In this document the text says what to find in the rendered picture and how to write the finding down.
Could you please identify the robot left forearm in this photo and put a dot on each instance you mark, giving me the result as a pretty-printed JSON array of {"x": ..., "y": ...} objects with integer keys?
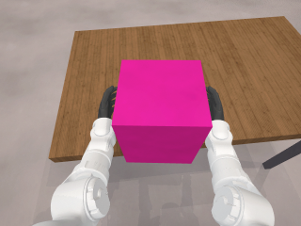
[{"x": 98, "y": 156}]

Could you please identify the table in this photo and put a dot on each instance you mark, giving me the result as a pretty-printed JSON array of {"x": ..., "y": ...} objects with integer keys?
[{"x": 253, "y": 64}]

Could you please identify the left robot hand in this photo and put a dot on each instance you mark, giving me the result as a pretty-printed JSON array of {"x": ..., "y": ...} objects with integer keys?
[{"x": 105, "y": 109}]

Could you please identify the carton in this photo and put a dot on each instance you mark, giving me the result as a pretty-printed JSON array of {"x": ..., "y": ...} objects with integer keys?
[{"x": 161, "y": 112}]

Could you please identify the right robot upper arm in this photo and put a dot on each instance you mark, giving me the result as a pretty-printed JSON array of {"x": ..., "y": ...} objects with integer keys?
[{"x": 235, "y": 206}]

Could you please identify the right robot hand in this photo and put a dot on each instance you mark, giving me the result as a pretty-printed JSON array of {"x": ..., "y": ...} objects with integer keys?
[{"x": 215, "y": 105}]

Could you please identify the left robot upper arm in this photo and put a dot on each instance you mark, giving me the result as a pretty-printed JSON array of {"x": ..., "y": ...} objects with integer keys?
[{"x": 81, "y": 202}]

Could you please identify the robot right forearm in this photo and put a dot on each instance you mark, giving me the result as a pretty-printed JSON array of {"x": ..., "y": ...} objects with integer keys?
[{"x": 223, "y": 161}]

